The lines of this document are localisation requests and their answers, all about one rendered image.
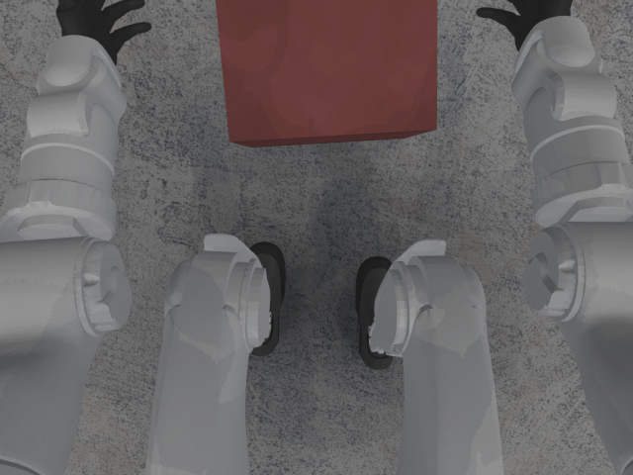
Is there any carton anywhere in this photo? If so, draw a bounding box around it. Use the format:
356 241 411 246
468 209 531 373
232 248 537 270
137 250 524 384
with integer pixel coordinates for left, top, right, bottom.
216 0 437 147

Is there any left robot thigh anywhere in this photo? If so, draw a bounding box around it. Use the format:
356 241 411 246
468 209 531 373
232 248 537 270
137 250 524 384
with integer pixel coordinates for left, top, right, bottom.
144 250 270 475

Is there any right robot hand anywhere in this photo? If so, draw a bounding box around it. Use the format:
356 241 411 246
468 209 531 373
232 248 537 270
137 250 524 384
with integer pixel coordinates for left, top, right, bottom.
476 0 573 51

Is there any left robot hand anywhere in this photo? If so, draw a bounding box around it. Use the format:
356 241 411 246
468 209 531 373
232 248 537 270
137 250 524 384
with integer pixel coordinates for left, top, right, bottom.
55 0 151 65

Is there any left robot upper arm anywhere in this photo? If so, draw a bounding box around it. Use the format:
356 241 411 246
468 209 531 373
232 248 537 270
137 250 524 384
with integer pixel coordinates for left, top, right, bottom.
0 236 132 475

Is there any right robot upper arm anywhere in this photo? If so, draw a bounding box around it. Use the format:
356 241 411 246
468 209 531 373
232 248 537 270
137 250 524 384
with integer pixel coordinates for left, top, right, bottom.
522 222 633 475

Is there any robot left forearm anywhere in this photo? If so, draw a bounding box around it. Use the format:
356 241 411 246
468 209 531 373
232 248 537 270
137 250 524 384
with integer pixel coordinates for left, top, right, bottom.
0 35 127 242

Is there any robot right forearm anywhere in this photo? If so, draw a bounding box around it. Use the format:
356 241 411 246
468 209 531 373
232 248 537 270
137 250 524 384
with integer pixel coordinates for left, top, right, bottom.
511 16 633 228

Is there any right robot foot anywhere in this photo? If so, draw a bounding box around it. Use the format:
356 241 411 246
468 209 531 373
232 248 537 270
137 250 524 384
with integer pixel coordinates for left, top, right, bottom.
355 256 393 370

